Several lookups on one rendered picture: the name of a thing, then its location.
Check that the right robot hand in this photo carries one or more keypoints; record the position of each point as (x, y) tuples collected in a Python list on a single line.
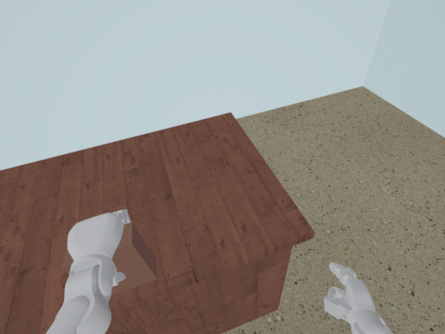
[(341, 304)]

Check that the table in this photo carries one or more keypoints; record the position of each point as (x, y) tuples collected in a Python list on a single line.
[(217, 219)]

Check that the sponge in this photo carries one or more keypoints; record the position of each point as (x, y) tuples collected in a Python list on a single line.
[(132, 257)]

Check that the robot left forearm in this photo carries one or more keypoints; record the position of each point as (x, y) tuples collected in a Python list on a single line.
[(88, 289)]

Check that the robot right forearm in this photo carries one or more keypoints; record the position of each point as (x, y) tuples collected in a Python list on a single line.
[(368, 322)]

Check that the left robot hand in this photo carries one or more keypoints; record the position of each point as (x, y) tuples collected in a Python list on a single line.
[(99, 235)]

